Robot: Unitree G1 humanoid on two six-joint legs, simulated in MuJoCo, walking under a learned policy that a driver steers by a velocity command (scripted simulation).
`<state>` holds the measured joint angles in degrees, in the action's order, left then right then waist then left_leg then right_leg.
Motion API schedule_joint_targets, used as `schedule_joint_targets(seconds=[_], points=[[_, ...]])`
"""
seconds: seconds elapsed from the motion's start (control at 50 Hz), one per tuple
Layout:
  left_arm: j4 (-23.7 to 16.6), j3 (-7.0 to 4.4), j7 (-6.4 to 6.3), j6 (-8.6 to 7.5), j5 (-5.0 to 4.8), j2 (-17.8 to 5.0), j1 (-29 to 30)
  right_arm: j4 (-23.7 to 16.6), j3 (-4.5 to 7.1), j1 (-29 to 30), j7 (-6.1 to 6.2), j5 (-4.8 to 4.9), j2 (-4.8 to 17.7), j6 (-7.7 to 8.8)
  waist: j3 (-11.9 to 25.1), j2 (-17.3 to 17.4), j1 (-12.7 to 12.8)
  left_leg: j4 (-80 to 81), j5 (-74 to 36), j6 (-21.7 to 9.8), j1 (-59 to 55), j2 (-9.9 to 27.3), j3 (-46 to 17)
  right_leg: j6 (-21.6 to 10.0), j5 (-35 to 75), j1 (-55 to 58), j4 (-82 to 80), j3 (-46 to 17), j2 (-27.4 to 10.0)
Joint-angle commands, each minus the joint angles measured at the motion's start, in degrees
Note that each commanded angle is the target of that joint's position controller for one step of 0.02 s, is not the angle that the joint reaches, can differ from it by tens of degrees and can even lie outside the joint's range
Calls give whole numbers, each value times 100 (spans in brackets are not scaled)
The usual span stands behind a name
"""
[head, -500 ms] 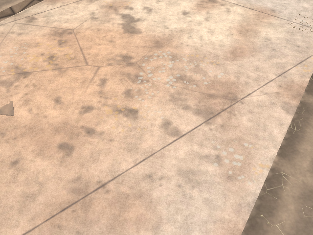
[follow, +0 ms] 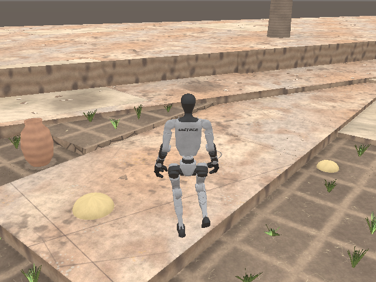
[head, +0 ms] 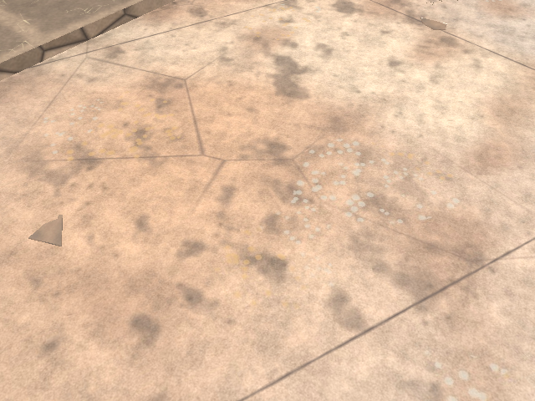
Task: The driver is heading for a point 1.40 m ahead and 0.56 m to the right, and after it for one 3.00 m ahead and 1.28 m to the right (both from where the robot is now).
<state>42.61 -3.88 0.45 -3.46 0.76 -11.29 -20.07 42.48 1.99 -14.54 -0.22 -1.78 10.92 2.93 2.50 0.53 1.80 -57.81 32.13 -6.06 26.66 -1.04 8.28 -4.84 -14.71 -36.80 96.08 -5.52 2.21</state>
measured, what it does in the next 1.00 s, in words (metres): climbs, turning right: right foot, then left foot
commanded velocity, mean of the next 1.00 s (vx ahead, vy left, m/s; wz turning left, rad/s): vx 0.50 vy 0.00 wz -0.51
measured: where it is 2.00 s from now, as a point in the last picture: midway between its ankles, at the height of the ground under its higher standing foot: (411, 262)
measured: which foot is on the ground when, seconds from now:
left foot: down 0.00-0.30, up 0.32-0.84, down 0.86-1.00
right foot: up 0.00-0.30, down 0.32-0.86, up 0.88-1.00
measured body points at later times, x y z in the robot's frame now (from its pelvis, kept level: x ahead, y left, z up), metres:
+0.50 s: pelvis +0.30 -0.04 +0.06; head +0.32 -0.05 +0.51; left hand +0.42 +0.21 -0.06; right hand +0.40 -0.31 -0.04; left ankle +0.31 +0.12 -0.57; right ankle +0.32 -0.07 -0.67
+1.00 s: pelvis +0.59 -0.05 +0.06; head +0.62 -0.05 +0.51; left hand +0.80 +0.15 -0.07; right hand +0.59 -0.36 -0.03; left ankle +0.69 -0.01 -0.67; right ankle +0.44 -0.09 -0.58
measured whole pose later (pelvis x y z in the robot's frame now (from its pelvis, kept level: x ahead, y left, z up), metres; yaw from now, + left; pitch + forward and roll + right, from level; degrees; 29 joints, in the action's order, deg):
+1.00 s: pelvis +0.59 -0.05 +0.06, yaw -34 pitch +1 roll +0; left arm 42.5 -3.8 1.4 -1.2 1.9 -18.0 -20.0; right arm 38.6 1.7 -11.4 0.8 -1.9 14.2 3.8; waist -0.8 -2.7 1.9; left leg -30.3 10.7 -2.0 21.0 -0.8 2.9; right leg -3.5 -20.8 -23.0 68.1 -3.4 3.7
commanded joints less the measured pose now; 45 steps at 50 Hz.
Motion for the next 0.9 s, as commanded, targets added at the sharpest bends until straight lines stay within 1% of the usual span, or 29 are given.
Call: schedule_joint_targets(seconds=[0.02, 0.04, 0.06, 0.08, 0.1, 0.12, 0.14, 0.18, 0.2, 0.24, 0.28, 0.3, 0.32, 0.34, 0.36, 0.38, 0.4, 0.42, 0.46, 0.52, 0.62, 0.74, 0.78, 0.8, 0.82, 0.84, 0.86, 0.88, 0.9], points=[[-523, 130, -34, 256, -31, 85, -30, 137, -1, 146, -39, -70, -49, 303, -935, 112, 404, 3710, -1814, -197, -15, 1169, -1653, -24, -412, -1396, -341, -92, -100], [-642, 106, -11, 305, -18, -72, 157, 206, 47, 129, -46, -29, 103, 389, -1070, 209, 414, 4091, -2410, -171, 134, 1116, -1267, 34, -106, -1136, -1132, 34, -140], [-644, 51, 37, 310, 34, -235, 292, 185, 61, 87, 23, 55, 165, 413, -1009, 253, 314, 4329, -3415, -166, -33, 1019, -816, 121, 313, -733, -2020, 186, -162], [-595, -14, 74, 291, 83, -347, 333, 174, 50, 192, 88, 83, 227, 457, -902, 385, 333, 4329, -4493, -136, -327, 898, -474, 206, 824, -515, -2688, 259, -162], [-532, -45, 104, 270, 88, -387, 360, 156, 75, 257, 145, 76, 369, 481, -730, 397, 342, 4338, -4982, -121, -702, 781, -177, 258, 1170, -362, -3247, 495, -157], [-467, -4, 158, 235, 81, -284, 388, 149, 106, 146, 185, 81, 536, 520, -435, 251, 260, 4373, -5375, -53, -1069, 714, 105, 260, 1576, -29, -3816, 715, -182], [-518, 55, 228, 212, 33, -166, 612, 174, 128, 26, 201, 110, 674, 543, -357, 391, 152, 4474, -5519, -12, -1411, 707, 261, 230, 1706, 255, -4587, 952, -197], [-585, 101, 275, 240, 14, -88, 1172, 278, 169, -396, 247, 174, 840, 529, -225, 491, -247, 4494, -6162, 74, -2363, 755, 408, 97, 1838, 591, -5669, 1385, 15], [-623, 92, 292, 249, 8, -148, 1295, 335, 188, -628, 275, 157, 932, 491, -130, 536, -354, 4347, -6695, 140, -2889, 872, 426, 2, 1836, 655, -5944, 1526, 146], [-633, 27, 332, 267, 61, -365, 1134, 392, 234, -898, 335, 112, 1117, 371, -59, 764, -276, 3746, -7940, 273, -3634, 1144, 494, -206, 1524, 779, -6253, 1649, 316], [-442, -101, 311, 254, 73, -685, 325, 281, 310, -765, 365, 42, 1297, 242, 158, 849, 194, 2475, -8329, 254, -3666, 1378, 428, -459, 1026, 1492, -6510, 1434, 400], [-241, -193, 254, 206, 101, -848, -300, 157, 334, -569, 332, 40, 1346, 194, 350, 638, 532, 1372, -7698, 184, -3259, 1280, 434, -578, 940, 2276, -6947, 1253, 473], [-114, -296, 161, 203, 125, -1027, -773, 50, 329, -384, 287, 22, 1313, 177, 500, 334, 865, -313, -5965, 188, -2275, 930, 437, -719, 648, 3212, -7051, 755, 212], [-175, -354, 160, 185, 153, -1488, -509, -225, 125, -661, 214, -114, 332, 204, 506, -873, 147, -2128, -331, 263, -171, 164, 92, -1107, 2305, 4373, -6122, -1019, -1155], [-359, -461, 133, 224, 80, -1780, -473, -546, 122, -836, 161, 73, 555, 226, 1602, -1203, 179, -3341, -70, 412, 1216, -398, -1019, -2301, 702, 5375, -7382, -3873, -1960], [-506, -394, 70, 247, 18, -1439, -210, -641, 144, -206, 126, 10, 930, 332, 912, -219, 342, -3119, -831, 385, 1878, 38, -1410, -2113, -319, 4875, -8123, -3671, -1955], [-419, -300, 40, 245, -1, -1180, -63, -730, 145, 93, 97, 51, 1018, 411, 202, 107, 162, -2571, -1298, 375, 1816, 242, -1329, -1817, -208, 4080, -8273, -3090, -1789], [-349, -232, 62, 202, 20, -999, -15, -703, 134, 74, 105, 4, 999, 398, -134, 462, -75, -2146, -1437, 421, 1543, 413, -1288, -1526, 544, 3440, -8255, -2601, -1547], [-305, -160, 48, 75, -17, -869, 55, -668, 107, -128, 89, -121, 926, 144, -258, 345, -306, -1673, -1531, 587, 1003, 604, -1262, -1222, 1210, 2596, -8359, -1893, -1099], [-196, -177, 59, -69, 4, -1104, -118, -757, 40, 40, 70, -146, 756, -78, -204, 0, -304, -1125, -1781, 739, 1095, 663, -1080, -1104, 2118, 2303, -8311, -1386, -775], [-37, -147, -15, -28, -79, -1120, -698, -1046, -1, 1178, 26, -135, 701, -116, -334, -383, 161, 326, -2963, 804, 1783, 623, -979, -735, 2046, 2881, -8240, -1391, -554], [-27, -173, -64, 44, 33, -1228, -1023, -1270, -69, 2124, -105, -23, 648, 11, -433, -570, 532, 1849, -3069, 789, 1516, 266, -873, -792, 2388, 3445, -7811, -1722, -621], [-92, -198, -107, 45, 32, -1316, -847, -1264, -44, 1937, -104, 14, 744, 65, -413, -638, 356, 2333, -2988, 700, 872, 182, -1011, -670, 2446, 3386, -7664, -1945, -749], [-144, -212, -117, 38, 32, -1381, -641, -1186, -12, 1614, -85, 29, 824, 87, -372, -658, 156, 2595, -2825, 634, 286, 113, -1034, -541, 2525, 3205, -7549, -1988, -765], [-191, -227, -109, 19, 32, -1449, -448, -1050, 48, 1138, -37, 46, 960, 105, -243, -664, -85, 2751, -2550, 560, -457, -23, -987, -417, 2996, 3017, -7222, -1993, -716], [-213, -225, -60, -16, 9, -1458, -304, -817, 139, 332, 34, 46, 1155, 159, 142, -411, -505, 3031, -2527, 435, -1512, -40, -988, -262, 3362, 2842, -6307, -1768, -433], [-293, -156, 6, -70, -33, -1202, -345, -698, 234, -591, 127, -35, 1479, 226, 904, 63, -872, 3009, -1814, 218, -2883, 740, -1658, -106, 2500, 2290, -4882, -1344, -116], [-405, -11, -15, -83, -91, -579, -788, -727, 302, -1015, 205, -163, 1887, 216, 1507, 1181, -680, 3260, -1256, -100, -4158, 2278, -3624, 6, -1289, 1015, -3311, -565, 500], [-510, -45, -30, -24, -67, -943, -1219, -710, 403, -808, 180, -95, 2093, 138, 1801, 2032, -367, 4015, -621, -657, -4249, 2776, -5935, 58, -1816, -78, -2345, -177, 584]])
Keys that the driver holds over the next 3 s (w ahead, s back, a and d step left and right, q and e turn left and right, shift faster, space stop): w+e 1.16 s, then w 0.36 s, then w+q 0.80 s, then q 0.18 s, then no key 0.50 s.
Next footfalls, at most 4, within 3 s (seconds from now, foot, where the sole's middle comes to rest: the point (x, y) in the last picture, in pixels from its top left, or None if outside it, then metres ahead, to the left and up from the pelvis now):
0.32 right None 0.36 -0.08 -0.71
0.86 left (300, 324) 0.73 -0.03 -0.71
1.44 right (419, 308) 0.79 -0.35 -0.71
1.98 left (415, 210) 1.15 -0.40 -0.71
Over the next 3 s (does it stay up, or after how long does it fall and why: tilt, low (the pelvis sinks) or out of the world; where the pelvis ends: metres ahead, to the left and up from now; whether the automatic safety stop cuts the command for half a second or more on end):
stays up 1.27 -0.52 0.06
